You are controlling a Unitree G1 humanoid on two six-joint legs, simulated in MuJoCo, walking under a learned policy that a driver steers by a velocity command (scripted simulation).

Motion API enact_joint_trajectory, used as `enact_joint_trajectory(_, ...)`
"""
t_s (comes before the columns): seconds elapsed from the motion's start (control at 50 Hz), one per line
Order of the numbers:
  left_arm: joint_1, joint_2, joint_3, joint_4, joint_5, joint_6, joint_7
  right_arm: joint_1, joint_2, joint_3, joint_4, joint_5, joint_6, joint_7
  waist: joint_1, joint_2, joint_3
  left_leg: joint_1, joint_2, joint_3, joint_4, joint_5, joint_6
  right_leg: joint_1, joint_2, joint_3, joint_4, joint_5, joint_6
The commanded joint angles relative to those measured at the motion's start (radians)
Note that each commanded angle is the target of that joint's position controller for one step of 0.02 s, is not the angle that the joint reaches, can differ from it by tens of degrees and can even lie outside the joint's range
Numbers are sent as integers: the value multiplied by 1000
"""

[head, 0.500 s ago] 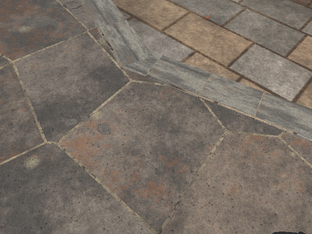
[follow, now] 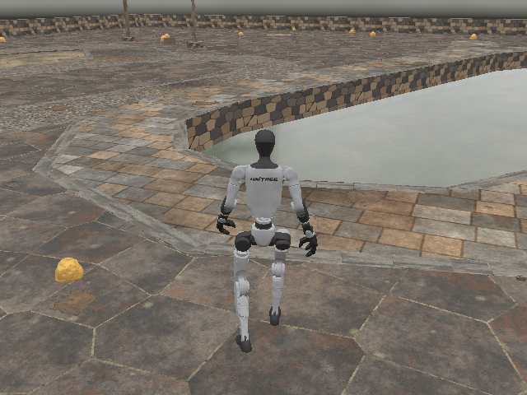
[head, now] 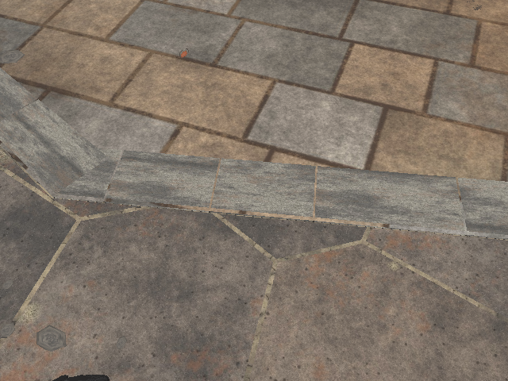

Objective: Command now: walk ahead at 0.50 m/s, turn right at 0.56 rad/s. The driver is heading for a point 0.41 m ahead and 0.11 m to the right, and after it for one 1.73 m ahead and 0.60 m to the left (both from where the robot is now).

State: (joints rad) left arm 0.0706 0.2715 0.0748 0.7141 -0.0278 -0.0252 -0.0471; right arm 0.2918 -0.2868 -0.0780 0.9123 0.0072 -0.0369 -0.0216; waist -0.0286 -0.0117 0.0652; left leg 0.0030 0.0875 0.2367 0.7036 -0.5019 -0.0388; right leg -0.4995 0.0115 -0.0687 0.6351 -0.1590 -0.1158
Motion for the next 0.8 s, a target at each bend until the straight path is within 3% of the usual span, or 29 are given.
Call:
enact_joint_trajectory(0.02, 353, 253, 77, -1, 4, -15, 16, -59, -89, 7, -147, 9, -84, 23, 148, -126, -399, -762, -109, -321, 706, -97, 28, 905, -340, 886, -345, -247, -308)
enact_joint_trajectory(0.04, 313, 202, 61, 4, 12, -31, 13, -150, -130, -5, -176, 44, -106, 31, 152, -83, -258, -832, -61, -325, 673, 4, 56, 808, -318, 747, -368, -169, -258)
enact_joint_trajectory(0.06, 250, 174, 53, -4, 8, -40, 13, -154, -122, -3, -171, 32, -117, 25, 104, -7, -178, -791, -15, -324, 583, 92, 67, 662, -273, 623, -363, -67, -222)
enact_joint_trajectory(0.08, 184, 139, 42, -17, 9, -42, 15, -148, -129, -10, -156, 4, -115, 18, 64, 12, -128, -722, 13, -322, 497, 140, 59, 532, -231, 526, -371, 42, -196)
enact_joint_trajectory(0.1, 152, 120, 33, -34, 21, -44, 21, -123, -137, -17, -151, -4, -103, 18, 31, -10, -119, -651, 33, -331, 453, 177, 50, 451, -207, 476, -389, 120, -187)
enact_joint_trajectory(0.12, 144, 121, 33, -40, 22, -45, 25, -113, -134, -19, -151, -9, -90, 18, 17, -13, -113, -617, 34, -327, 415, 194, 35, 406, -193, 454, -407, 164, -186)
enact_joint_trajectory(0.18, 182, 163, 42, -33, 14, -47, 46, -163, -92, -9, -173, -24, -66, 14, 19, -10, -79, -615, 17, -294, 258, 289, -16, 313, -159, 369, -428, 270, -182)
enact_joint_trajectory(0.28, 253, 176, 47, -14, 8, -33, 64, -340, -52, 11, -229, -12, -71, 28, 91, -62, -48, -528, -58, -277, -104, 592, -31, 246, -88, 312, -409, 139, -103)
enact_joint_trajectory(0.34, 298, 170, 47, 6, 1, -26, 65, -392, -77, 7, -256, 0, -81, 40, 109, -74, -45, -509, -76, -303, -186, 601, -16, 305, -119, 380, -358, 82, -91)
enact_joint_trajectory(0.36, 301, 159, 43, 13, 5, -23, 69, -380, -88, 4, -252, -5, -86, 45, 102, -80, -45, -518, -74, -303, -217, 598, -4, 357, -131, 383, -319, 125, -82)
enact_joint_trajectory(0.4, 314, 143, 39, 26, 17, -13, 79, -341, -101, 1, -237, -19, -99, 55, 95, -105, -63, -496, -78, -287, -237, 572, 32, 443, -157, 391, -233, 281, -60)
enact_joint_trajectory(0.44, 278, 128, 30, 18, 22, -9, 80, -215, -124, -11, -197, -38, -111, 55, 25, -111, -131, -328, -101, -238, -300, 650, 88, 470, -106, 347, -71, 532, -9)
enact_joint_trajectory(0.46, 275, 100, 17, -3, 36, -11, 80, -109, -167, -17, -181, -54, -116, 55, -15, -54, -256, -99, 13, -338, -230, 941, 145, 387, -51, 306, 123, 428, 34)
enact_joint_trajectory(0.48, 439, 53, -1, 15, 32, -16, 75, -22, -218, -27, -159, -61, -103, 55, 17, 191, -421, 263, 242, -646, -179, 1191, 341, 106, 74, 238, 485, -97, 117)
enact_joint_trajectory(0.5, 518, 89, -1, 41, 29, -18, 67, 14, -167, -18, -127, -20, -87, 68, 27, 275, -498, 324, 314, -867, -258, 1059, 411, -10, 91, 244, 623, -505, 147)
enact_joint_trajectory(0.52, 414, 162, 15, 30, 20, -10, 65, -51, -137, -7, -149, 10, -72, 70, 7, 169, -370, 213, 269, -814, -294, 831, 366, -78, 32, 244, 683, -469, 157)
enact_joint_trajectory(0.54, 295, 171, 19, 3, 23, -1, 70, -127, -112, 4, -170, 8, -57, 68, 3, 86, -257, 77, 216, -721, -321, 729, 321, -103, 0, 203, 660, -409, 166)
enact_joint_trajectory(0.56, 227, 165, 21, -18, 34, 7, 75, -175, -98, 12, -180, 2, -46, 65, 13, 50, -167, -58, 179, -660, -350, 706, 303, -106, -22, 180, 598, -371, 170)
enact_joint_trajectory(0.58, 202, 154, 23, -33, 41, 14, 81, -188, -111, 8, -180, -5, -39, 59, 29, 63, -136, -148, 147, -627, -372, 698, 286, -62, -43, 174, 523, -335, 167)
enact_joint_trajectory(0.64, 228, 91, 10, -33, 35, 21, 99, -184, -159, -14, -176, -16, -18, 45, 54, 141, -152, -240, 82, -553, -389, 771, 276, 52, -15, 134, 316, -328, 179)
enact_joint_trajectory(0.7, 200, 94, 10, -36, 33, 25, 106, -175, -183, -30, -181, 2, 3, 25, 44, 137, -214, -246, 83, -570, -393, 676, 278, 105, 0, 145, 206, -215, 188)
enact_joint_trajectory(0.76, 138, 95, 10, -54, 30, 30, 101, -179, -178, -34, -187, 12, 29, 11, 28, 145, -185, -294, 59, -610, -415, 409, 254, 134, 15, 155, 115, -154, 186)
enact_joint_trajectory(0.8, 111, 95, 10, -65, 28, 20, 94, -173, -174, -35, -188, 12, 42, 6, 21, 159, -159, -299, 48, -645, -404, 340, 243, 153, 25, 158, 36, -145, 181)
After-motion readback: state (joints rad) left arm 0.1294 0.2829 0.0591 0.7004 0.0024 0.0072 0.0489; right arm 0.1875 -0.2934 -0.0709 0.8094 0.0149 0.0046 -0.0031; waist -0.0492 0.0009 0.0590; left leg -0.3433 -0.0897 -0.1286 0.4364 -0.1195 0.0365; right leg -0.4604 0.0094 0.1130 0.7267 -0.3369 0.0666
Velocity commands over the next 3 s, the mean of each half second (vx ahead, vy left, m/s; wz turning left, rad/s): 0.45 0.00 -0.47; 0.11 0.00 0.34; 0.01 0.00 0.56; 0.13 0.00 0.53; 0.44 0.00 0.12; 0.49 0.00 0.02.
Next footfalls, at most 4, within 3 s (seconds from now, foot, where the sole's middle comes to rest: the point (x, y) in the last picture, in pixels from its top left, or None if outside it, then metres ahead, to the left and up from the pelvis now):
0.44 left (234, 368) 0.47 0.08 -0.75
0.88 right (326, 375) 0.45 -0.15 -0.75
1.30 left None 0.41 0.11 -0.75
1.78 right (300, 354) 0.50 -0.09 -0.75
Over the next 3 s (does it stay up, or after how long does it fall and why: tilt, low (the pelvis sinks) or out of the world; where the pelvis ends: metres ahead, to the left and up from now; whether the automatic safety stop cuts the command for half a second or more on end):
stays up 0.83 0.32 0.03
